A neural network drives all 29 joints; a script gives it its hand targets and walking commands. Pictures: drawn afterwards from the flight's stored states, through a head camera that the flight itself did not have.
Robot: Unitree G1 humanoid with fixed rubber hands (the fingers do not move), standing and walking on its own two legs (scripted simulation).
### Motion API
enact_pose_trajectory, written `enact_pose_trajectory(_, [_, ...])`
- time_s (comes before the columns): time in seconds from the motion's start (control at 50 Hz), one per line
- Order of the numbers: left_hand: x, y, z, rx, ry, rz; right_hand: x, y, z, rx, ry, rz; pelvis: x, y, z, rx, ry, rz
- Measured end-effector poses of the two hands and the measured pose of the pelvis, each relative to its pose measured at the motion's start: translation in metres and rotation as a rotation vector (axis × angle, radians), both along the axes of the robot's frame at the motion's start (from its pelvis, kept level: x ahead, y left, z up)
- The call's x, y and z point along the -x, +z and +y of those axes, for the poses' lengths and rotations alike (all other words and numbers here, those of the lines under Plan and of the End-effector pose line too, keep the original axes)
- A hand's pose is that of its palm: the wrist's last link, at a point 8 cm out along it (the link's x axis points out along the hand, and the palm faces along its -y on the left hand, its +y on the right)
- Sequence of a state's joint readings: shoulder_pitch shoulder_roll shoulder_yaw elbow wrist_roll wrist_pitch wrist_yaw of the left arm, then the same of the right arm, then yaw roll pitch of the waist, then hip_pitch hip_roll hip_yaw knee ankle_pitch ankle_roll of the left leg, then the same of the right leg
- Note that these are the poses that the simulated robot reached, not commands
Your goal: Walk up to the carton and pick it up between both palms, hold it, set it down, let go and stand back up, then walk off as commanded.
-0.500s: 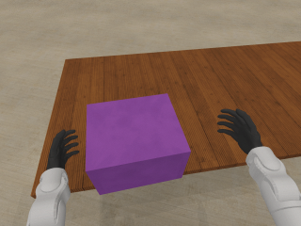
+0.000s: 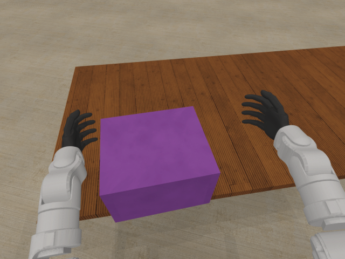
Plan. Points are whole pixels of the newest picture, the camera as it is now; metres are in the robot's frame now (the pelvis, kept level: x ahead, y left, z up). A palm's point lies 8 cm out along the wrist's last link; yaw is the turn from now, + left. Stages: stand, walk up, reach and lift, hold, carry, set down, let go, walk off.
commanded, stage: reach and lift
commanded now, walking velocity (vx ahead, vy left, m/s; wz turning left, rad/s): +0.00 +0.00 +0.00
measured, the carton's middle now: (156, 161) +0.37 +0.07 +0.00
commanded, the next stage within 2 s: none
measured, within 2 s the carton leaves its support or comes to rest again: neither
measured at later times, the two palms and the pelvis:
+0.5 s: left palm (71, 144) +0.35 +0.25 +0.09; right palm (267, 112) +0.41 -0.19 +0.14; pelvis +0.00 +0.00 +0.00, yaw +0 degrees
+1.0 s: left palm (82, 157) +0.35 +0.25 +0.03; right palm (245, 127) +0.42 -0.17 +0.07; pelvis +0.01 +0.00 +0.00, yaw +0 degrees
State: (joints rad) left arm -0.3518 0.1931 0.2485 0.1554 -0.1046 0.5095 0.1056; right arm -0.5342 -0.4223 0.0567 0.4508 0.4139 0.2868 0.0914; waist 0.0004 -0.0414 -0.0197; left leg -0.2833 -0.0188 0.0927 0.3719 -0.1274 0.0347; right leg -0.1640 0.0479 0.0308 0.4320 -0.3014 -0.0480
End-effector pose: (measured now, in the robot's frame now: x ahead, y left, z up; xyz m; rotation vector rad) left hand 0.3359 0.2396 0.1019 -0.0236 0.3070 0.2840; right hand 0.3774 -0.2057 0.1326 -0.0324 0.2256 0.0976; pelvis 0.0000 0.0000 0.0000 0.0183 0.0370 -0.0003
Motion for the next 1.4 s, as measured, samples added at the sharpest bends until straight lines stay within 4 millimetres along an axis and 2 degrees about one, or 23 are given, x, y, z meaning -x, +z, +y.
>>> enact_pose_trajectory(0.16, [-0.008, -0.001, 0.002, 0.002, 0.019, 0.001, -0.020, 0.012, 0.008, -0.013, 0.017, -0.055, -0.007, 0.000, -0.004, -0.005, 0.000, 0.010])
enact_pose_trajectory(0.26, [-0.012, 0.006, 0.006, 0.008, 0.026, -0.024, -0.030, 0.019, 0.019, -0.002, 0.038, -0.060, -0.006, 0.000, -0.003, -0.004, 0.001, 0.009])
enact_pose_trajectory(0.36, [-0.017, 0.010, 0.010, 0.009, 0.030, -0.034, -0.036, 0.019, 0.018, 0.003, 0.017, -0.033, -0.004, 0.000, -0.002, -0.003, 0.001, 0.005])
enact_pose_trajectory(0.58, [-0.013, -0.028, 0.015, 0.030, 0.039, 0.017, -0.033, -0.006, 0.011, 0.008, -0.031, 0.013, 0.000, 0.000, -0.001, -0.001, 0.000, 0.000])
enact_pose_trajectory(0.82, [-0.007, -0.066, 0.007, -0.027, -0.001, 0.013, -0.033, -0.042, 0.038, -0.015, 0.019, 0.032, -0.004, 0.000, 0.000, 0.000, 0.001, 0.042])
enact_pose_trajectory(0.92, [-0.013, -0.068, 0.007, -0.050, -0.008, -0.017, -0.042, -0.047, 0.042, -0.009, 0.029, 0.013, -0.010, -0.001, -0.001, -0.001, 0.002, 0.093])
enact_pose_trajectory(1.08, [-0.020, -0.075, 0.005, -0.061, -0.009, -0.021, -0.048, -0.067, 0.041, 0.019, 0.042, 0.040, -0.015, -0.001, -0.003, -0.002, 0.003, 0.131])
enact_pose_trajectory(1.2, [-0.023, -0.074, 0.003, -0.059, -0.009, -0.034, -0.050, -0.065, 0.045, 0.018, 0.039, 0.002, -0.017, -0.002, -0.003, -0.003, 0.003, 0.145])
enact_pose_trajectory(1.28, [-0.022, -0.072, 0.001, -0.040, 0.002, -0.049, -0.049, -0.063, 0.053, 0.004, 0.046, -0.013, -0.017, -0.002, -0.003, -0.003, 0.003, 0.144])
enact_pose_trajectory(1.4, [-0.020, -0.072, 0.000, -0.011, 0.019, -0.064, -0.044, -0.066, 0.078, 0.007, 0.091, -0.010, -0.015, -0.002, -0.002, -0.001, 0.003, 0.142])
